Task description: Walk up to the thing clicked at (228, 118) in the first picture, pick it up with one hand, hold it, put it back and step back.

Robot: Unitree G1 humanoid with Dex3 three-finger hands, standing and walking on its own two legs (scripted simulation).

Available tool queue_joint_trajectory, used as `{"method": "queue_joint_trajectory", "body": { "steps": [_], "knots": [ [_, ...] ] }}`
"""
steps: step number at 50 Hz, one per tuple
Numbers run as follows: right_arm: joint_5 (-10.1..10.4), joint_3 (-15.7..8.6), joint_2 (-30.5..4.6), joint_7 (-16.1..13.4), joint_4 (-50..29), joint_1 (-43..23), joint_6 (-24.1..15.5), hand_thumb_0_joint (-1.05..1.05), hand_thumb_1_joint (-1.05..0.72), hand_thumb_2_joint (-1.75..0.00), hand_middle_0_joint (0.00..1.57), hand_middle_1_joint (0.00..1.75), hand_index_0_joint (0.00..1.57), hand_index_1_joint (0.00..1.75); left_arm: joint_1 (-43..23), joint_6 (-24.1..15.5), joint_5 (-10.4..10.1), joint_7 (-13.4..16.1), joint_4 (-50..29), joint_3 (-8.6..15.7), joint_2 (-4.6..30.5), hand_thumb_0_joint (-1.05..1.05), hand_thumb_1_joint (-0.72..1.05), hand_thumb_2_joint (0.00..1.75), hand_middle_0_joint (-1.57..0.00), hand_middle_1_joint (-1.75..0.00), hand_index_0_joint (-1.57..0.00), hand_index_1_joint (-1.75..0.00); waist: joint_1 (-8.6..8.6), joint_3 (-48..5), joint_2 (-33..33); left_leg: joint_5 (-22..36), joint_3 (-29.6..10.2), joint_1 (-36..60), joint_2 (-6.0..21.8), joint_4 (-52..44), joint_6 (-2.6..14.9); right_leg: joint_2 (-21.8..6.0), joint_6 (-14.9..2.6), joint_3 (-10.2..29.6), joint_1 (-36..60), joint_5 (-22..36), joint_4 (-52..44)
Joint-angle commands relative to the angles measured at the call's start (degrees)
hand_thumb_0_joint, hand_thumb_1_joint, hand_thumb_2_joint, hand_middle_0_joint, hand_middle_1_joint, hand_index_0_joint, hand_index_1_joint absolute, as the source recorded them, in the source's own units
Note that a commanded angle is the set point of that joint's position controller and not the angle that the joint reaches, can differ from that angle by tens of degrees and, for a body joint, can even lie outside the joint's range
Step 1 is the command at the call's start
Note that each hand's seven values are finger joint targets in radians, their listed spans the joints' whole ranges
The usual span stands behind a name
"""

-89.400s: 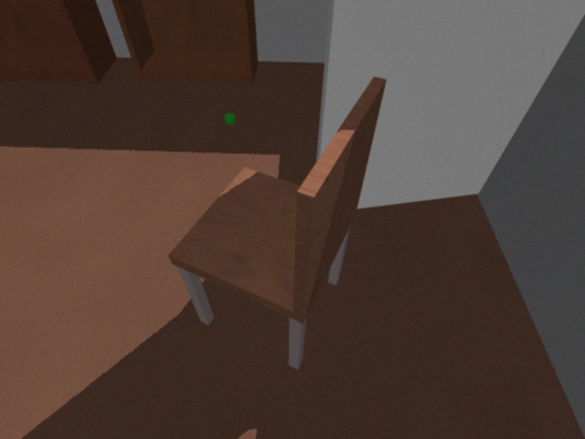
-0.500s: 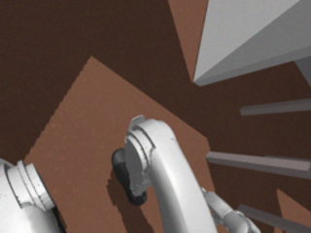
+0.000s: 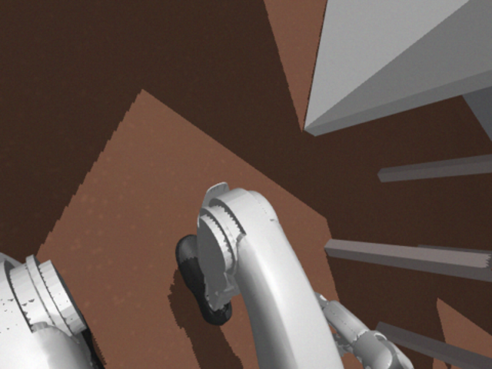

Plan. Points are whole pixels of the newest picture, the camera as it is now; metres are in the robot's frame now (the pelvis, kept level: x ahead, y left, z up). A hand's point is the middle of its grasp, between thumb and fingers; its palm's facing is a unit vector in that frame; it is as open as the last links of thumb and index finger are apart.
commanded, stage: close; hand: left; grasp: from above
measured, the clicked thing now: out of the picture +0.47 +0.42 -0.29
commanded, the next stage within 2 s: settle in 1.12 s
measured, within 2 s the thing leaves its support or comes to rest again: leaves its support in 1.44 s
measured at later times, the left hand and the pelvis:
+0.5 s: hand out of the picture +0.44 +0.40 -0.25, palm faces -0.42 -0.18 -0.89, open 11.2 cm; pelvis +0.00 +0.00 +0.00, yaw +0 degrees
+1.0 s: hand out of the picture +0.45 +0.40 -0.24, palm faces -0.42 -0.19 -0.89, open 9.0 cm; pelvis +0.00 +0.00 +0.00, yaw +0 degrees
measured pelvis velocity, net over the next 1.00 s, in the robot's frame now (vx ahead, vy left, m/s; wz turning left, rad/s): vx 0.00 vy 0.00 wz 0.00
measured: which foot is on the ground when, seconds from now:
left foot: down 0.00-1.00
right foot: down 0.00-1.00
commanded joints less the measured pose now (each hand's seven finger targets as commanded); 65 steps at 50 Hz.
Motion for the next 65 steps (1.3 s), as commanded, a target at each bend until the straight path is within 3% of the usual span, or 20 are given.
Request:
{"method": "queue_joint_trajectory", "body": {
  "steps": [1, 4, 7, 8, 9, 15, 24, 28, 32, 34, 38, 41, 44, 49, 53, 60, 65],
  "knots": [
    [0.1, -6.1, -19.2, -0.4, 1.6, 9.8, -0.1, 0.00, -0.89, -0.90, 0.20, 0.30, 0.20, 0.30, -11.4, -0.2, -0.7, 2.1, -7.2, -0.3, 13.3, 0.00, -0.19, 0.69, -0.23, -0.96, -0.28, -0.91, -3.05, -36.6, 35.5, 14.6, 5.8, 31.1, 2.6, -13.7, 0.42, 1.5, -4.67, -6.4, 18.6, 16.2, -10.8],
    [0.4, -6.0, -19.3, -0.3, 2.1, 10.1, -0.1, 0.00, -0.89, -0.90, 0.20, 0.30, 0.20, 0.30, -11.2, -0.6, -1.6, 2.0, -7.4, 0.2, 13.4, 0.00, -0.19, 0.69, -0.24, -0.94, -0.28, -0.89, -3.00, -35.7, 36.1, 14.7, 5.0, 31.3, 2.7, -14.6, -0.13, 1.0, -4.81, -6.8, 16.8, 15.6, -10.4],
    [0.3, -6.0, -19.4, -0.3, 1.4, 9.7, 0.2, 0.00, -0.89, -0.90, 0.20, 0.30, 0.20, 0.30, -12.6, -0.6, -0.4, 2.4, -8.7, 0.5, 14.9, 0.00, -0.16, 0.67, -0.26, -0.92, -0.31, -0.87, -2.36, -37.6, 37.0, 14.6, 5.5, 31.7, 2.6, -14.4, 0.06, 1.3, -5.03, -6.6, 18.2, 15.8, -10.5],
    [0.2, -6.1, -19.6, -0.3, 1.0, 9.4, 0.3, 0.00, -0.89, -0.90, 0.20, 0.30, 0.20, 0.30, -13.9, -0.8, -0.7, 2.7, -10.8, 1.6, 15.9, 0.00, -0.14, 0.65, -0.27, -0.91, -0.32, -0.86, -1.99, -38.9, 37.6, 16.0, 5.5, 32.4, 2.6, -14.4, -0.08, 1.1, -4.92, -6.8, 18.6, 17.0, -10.4],
    [0.2, -6.1, -19.2, -0.3, 1.1, 9.1, 0.3, 0.00, -0.89, -0.90, 0.20, 0.30, 0.20, 0.30, -11.3, -0.4, -0.2, 2.8, -6.8, 0.6, 14.4, 0.00, -0.14, 0.67, -0.28, -0.91, -0.32, -0.86, -1.91, -37.7, 37.4, 15.4, 5.4, 32.4, 2.7, -14.5, -0.12, 1.3, -5.17, -6.8, 17.3, 16.2, -10.0],
    [0.2, -6.2, -19.3, 0.0, 1.4, 9.8, 0.2, 0.00, -0.89, -0.90, 0.20, 0.30, 0.20, 0.30, -11.7, 0.2, 0.0, 2.4, -6.5, -0.1, 13.9, 0.00, -0.07, 0.61, -0.33, -0.86, -0.38, -0.81, -2.69, -35.2, 36.5, 14.6, 6.0, 30.1, 2.4, -14.4, 0.22, 1.3, -4.95, -6.5, 17.4, 16.0, -10.7],
    [-0.2, -5.7, -19.4, -0.3, 0.8, 9.6, 0.2, 0.00, -0.89, -0.90, 0.20, 0.30, 0.20, 0.30, -11.8, -0.1, -0.9, 2.1, -7.3, 0.7, 14.9, 0.00, 0.04, 0.52, -0.41, -0.80, -0.47, -0.74, -2.60, -38.0, 35.7, 15.8, 6.0, 30.9, 2.5, -13.9, 0.56, 1.5, -4.68, -6.4, 20.1, 17.3, -11.1],
    [0.2, -5.4, -18.8, -0.3, 1.3, 9.5, 0.2, 0.00, -0.89, -0.90, 0.20, 0.30, 0.20, 0.30, -10.3, 0.1, -1.3, 1.5, -4.6, 0.5, 13.9, 0.00, 0.07, 0.50, -0.44, -0.78, -0.49, -0.72, -2.70, -35.3, 34.6, 13.2, 5.9, 29.0, 2.5, -13.9, 0.36, 1.2, -4.91, -6.4, 17.7, 14.7, -11.3],
    [0.2, -6.0, -19.3, -0.5, 0.5, 9.0, 0.4, 0.00, -0.89, -0.90, 0.20, 0.30, 0.20, 0.30, -11.4, -0.3, -1.2, 1.1, -8.0, 0.4, 15.0, 0.00, 0.12, 0.52, -0.50, -0.75, -0.55, -0.70, -1.84, -36.9, 34.9, 13.2, 6.0, 30.1, 2.5, -14.1, 0.51, 1.5, -4.98, -6.2, 18.4, 14.8, -11.2],
    [0.0, -5.9, -19.4, -0.5, 0.9, 9.5, 0.5, 0.00, -0.89, -0.90, 0.20, 0.30, 0.20, 0.30, -11.9, -0.6, -1.8, 1.2, -8.2, 0.6, 14.4, 0.00, 0.17, 0.50, -0.52, -0.75, -0.57, -0.69, -2.45, -37.1, 35.7, 14.1, 5.6, 30.8, 2.5, -14.6, 0.23, 1.3, -4.79, -6.7, 18.8, 15.4, -11.2],
    [0.4, -5.4, -18.6, -0.4, 1.4, 9.7, 0.5, 0.00, -0.89, -0.90, 0.20, 0.30, 0.20, 0.30, -10.3, -0.4, -1.5, 0.7, -5.7, -0.6, 12.5, 0.00, 0.19, 0.45, -0.54, -0.71, -0.59, -0.65, -3.03, -34.7, 35.0, 13.7, 5.2, 30.0, 2.6, -14.5, 0.28, 1.0, -4.73, -6.5, 17.2, 14.8, -11.1],
    [0.2, -5.6, -19.1, -0.6, 1.2, 10.2, 0.8, 0.00, -0.89, -0.90, 0.20, 0.30, 0.20, 0.30, -11.0, -0.7, -1.2, 1.0, -7.4, 0.7, 15.2, 0.00, 0.20, 0.47, -0.57, -0.69, -0.61, -0.64, -2.23, -37.0, 34.7, 15.1, 6.2, 30.0, 2.4, -13.9, 0.70, 1.4, -4.56, -6.1, 20.3, 16.8, -11.7],
    [-0.2, -5.6, -19.0, -0.4, 1.3, 10.4, 1.1, 0.00, -0.89, -0.90, 0.20, 0.30, 0.20, 0.30, -11.0, -0.7, -1.3, 1.0, -8.0, 0.8, 14.6, 0.00, 0.24, 0.45, -0.59, -0.68, -0.64, -0.63, -2.40, -38.6, 34.9, 17.6, 5.7, 31.7, 2.6, -13.6, 0.69, 1.6, -4.50, -6.4, 20.5, 18.3, -11.3],
    [-0.1, -5.2, -18.7, -0.2, 1.5, 10.3, 1.3, 0.00, -0.89, -0.90, 0.20, 0.30, 0.20, 0.30, -10.4, -0.5, -1.2, 0.6, -6.4, 0.0, 13.0, 0.00, 0.27, 0.41, -0.61, -0.65, -0.66, -0.59, -3.04, -35.9, 35.8, 15.8, 4.8, 32.0, 2.7, -14.8, 0.15, 1.3, -4.73, -7.0, 17.4, 15.9, -10.9],
    [-0.3, -5.2, -18.8, -0.3, 1.0, 9.6, 1.7, 0.00, -0.89, -0.90, 0.20, 0.30, 0.20, 0.30, -10.7, -0.6, -0.6, 0.9, -7.3, 0.8, 14.9, 0.00, 0.35, 0.44, -0.68, -0.64, -0.73, -0.59, -1.89, -36.7, 37.4, 15.3, 5.3, 32.0, 2.6, -15.2, 0.05, 1.3, -4.97, -6.7, 18.1, 15.6, -10.9],
    [-0.2, -5.4, -18.9, -0.5, 0.7, 9.2, 1.7, 0.00, -0.89, -0.90, 0.20, 0.30, 0.20, 0.30, -10.0, -0.9, -0.9, 1.1, -5.8, 0.1, 12.9, 0.00, 0.43, 0.38, -0.73, -0.61, -0.79, -0.55, -2.93, -34.9, 34.1, 13.4, 5.3, 29.4, 2.4, -14.5, 0.49, 1.4, -4.85, -6.9, 17.3, 14.7, -11.4],
    [-0.2, -5.6, -18.3, -0.6, 0.7, 9.1, 1.5, 0.00, -0.91, -0.90, 0.20, 0.30, 0.20, 0.30, -10.6, -0.7, -0.6, 1.1, -7.5, 1.6, 15.5, 0.00, 0.41, 0.42, -0.76, -0.66, -0.82, -0.60, -1.31, -37.8, 35.2, 12.7, 6.2, 29.9, 2.3, -14.4, 0.66, 1.5, -4.88, -6.1, 19.2, 14.6, -11.7]
  ]
}}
